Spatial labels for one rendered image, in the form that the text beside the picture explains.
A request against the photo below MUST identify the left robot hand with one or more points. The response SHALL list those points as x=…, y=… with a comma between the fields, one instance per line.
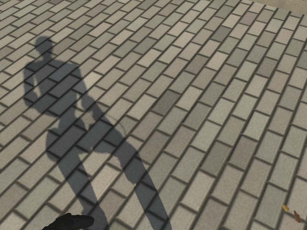
x=70, y=222

